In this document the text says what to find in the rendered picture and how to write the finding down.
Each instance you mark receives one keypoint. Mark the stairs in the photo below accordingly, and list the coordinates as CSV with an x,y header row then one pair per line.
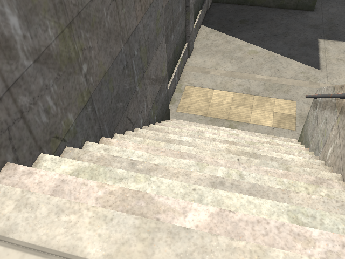
x,y
253,187

